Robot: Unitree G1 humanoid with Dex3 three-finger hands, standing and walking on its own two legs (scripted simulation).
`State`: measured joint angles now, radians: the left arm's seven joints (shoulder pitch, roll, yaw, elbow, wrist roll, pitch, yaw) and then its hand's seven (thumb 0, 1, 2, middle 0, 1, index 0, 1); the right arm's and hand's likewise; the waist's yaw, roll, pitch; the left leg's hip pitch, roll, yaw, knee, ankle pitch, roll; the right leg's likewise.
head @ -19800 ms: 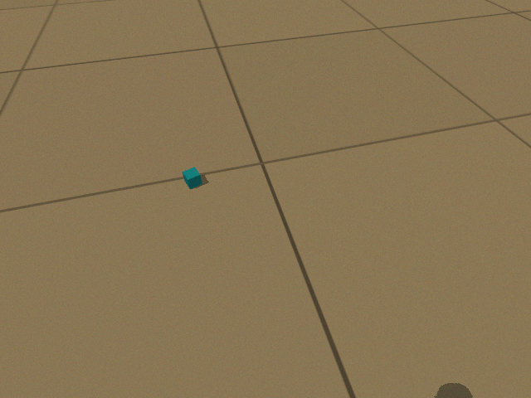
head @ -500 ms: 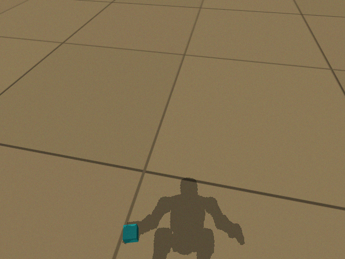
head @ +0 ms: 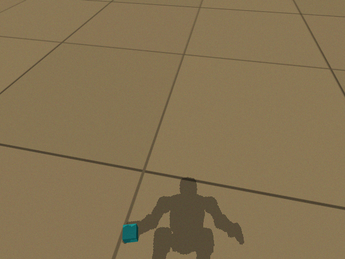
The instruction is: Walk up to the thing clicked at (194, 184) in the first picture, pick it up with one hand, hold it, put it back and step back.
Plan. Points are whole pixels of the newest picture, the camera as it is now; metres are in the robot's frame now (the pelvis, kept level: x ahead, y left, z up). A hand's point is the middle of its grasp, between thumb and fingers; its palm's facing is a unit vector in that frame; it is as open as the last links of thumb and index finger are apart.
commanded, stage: stand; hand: left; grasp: from above
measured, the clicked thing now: (130, 233) +0.39 +0.26 -0.75
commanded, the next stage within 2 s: rise first in 0.32 s
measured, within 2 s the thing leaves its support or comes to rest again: neither
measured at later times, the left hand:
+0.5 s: hand out of the picture +0.09 +0.25 -0.16, palm faces +0.01 -0.94 -0.34, open 7.5 cm
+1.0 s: hand out of the picture +0.13 +0.27 -0.23, palm faces -0.16 -0.88 -0.45, open 13.6 cm
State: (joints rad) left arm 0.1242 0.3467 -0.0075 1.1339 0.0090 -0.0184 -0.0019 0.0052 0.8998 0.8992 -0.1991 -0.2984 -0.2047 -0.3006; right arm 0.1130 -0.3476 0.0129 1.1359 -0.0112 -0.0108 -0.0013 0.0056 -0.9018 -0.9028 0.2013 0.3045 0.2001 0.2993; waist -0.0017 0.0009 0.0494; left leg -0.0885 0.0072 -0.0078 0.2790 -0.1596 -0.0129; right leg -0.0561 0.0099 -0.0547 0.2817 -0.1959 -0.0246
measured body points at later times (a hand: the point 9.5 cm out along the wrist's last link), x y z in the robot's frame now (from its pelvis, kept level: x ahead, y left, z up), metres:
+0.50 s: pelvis +0.00 +0.00 +0.00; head +0.02 +0.00 +0.45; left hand +0.09 +0.30 -0.13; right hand +0.08 -0.29 -0.13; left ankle +0.00 +0.13 -0.75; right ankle -0.02 -0.10 -0.75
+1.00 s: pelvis -0.02 +0.02 -0.08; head +0.07 +0.04 +0.37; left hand +0.14 +0.31 -0.20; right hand +0.12 -0.24 -0.17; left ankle +0.00 +0.13 -0.75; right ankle -0.02 -0.10 -0.75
